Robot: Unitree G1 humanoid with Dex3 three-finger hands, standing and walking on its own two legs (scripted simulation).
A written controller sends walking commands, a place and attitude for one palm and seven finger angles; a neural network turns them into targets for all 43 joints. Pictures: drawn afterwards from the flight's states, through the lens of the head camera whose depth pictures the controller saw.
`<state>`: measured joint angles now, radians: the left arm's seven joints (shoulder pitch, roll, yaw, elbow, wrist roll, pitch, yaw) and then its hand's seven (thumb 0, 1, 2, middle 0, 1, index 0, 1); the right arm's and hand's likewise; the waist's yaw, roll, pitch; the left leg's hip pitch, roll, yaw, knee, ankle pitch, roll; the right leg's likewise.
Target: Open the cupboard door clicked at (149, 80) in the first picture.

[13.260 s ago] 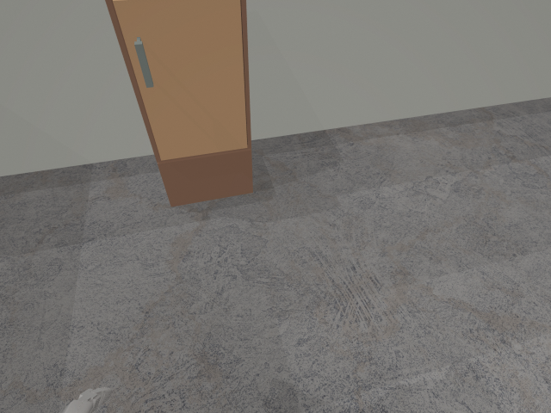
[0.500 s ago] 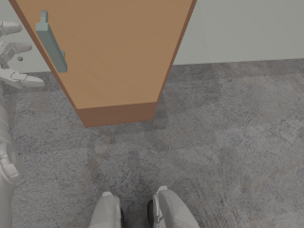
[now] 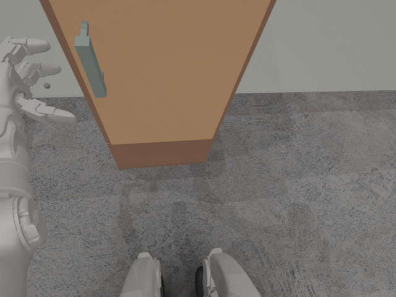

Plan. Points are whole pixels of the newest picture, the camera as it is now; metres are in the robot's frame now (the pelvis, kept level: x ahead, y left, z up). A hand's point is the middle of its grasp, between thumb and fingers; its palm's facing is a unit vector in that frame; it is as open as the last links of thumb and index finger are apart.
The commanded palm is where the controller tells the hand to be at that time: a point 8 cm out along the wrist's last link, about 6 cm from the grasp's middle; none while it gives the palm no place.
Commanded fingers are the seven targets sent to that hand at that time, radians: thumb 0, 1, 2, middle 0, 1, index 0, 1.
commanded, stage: move the hooked fingers beside the handle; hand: left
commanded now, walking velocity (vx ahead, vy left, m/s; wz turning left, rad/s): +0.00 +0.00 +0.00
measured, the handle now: (93, 62) +0.56 +0.18 +0.06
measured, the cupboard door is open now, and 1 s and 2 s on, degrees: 0 0 0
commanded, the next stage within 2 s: slide the fingers in behind the handle in 0.18 s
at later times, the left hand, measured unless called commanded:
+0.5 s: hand (59, 82) +0.51 +0.23 +0.05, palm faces +0.04 -1.00 -0.03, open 13.9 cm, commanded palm +0.49 +0.26 +0.05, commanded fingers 0.00 -0.50 0.30 -0.30 -1.20 -0.30 -1.20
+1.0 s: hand (71, 84) +0.51 +0.21 +0.05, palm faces +0.08 -1.00 -0.01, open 14.2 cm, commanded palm +0.49 +0.24 +0.05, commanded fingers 0.00 -0.50 0.30 -0.30 -1.20 -0.30 -1.20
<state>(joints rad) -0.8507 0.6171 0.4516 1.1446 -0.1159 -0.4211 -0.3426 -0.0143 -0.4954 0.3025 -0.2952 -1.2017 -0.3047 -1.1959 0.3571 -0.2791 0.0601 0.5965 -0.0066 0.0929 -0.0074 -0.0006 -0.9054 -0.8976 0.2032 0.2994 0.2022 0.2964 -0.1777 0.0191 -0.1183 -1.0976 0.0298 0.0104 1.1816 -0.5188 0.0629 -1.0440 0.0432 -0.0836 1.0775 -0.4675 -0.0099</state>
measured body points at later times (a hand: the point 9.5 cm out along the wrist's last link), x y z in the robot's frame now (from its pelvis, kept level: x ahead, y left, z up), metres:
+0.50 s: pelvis +0.00 -0.01 +0.00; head +0.16 +0.03 +0.42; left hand +0.50 +0.29 +0.06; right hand +0.00 -0.28 -0.10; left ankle +0.01 +0.07 -0.64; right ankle +0.02 -0.12 -0.64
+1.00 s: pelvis +0.00 -0.01 +0.00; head +0.15 +0.02 +0.42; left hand +0.50 +0.27 +0.06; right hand +0.03 -0.28 -0.11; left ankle +0.01 +0.07 -0.64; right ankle +0.02 -0.12 -0.64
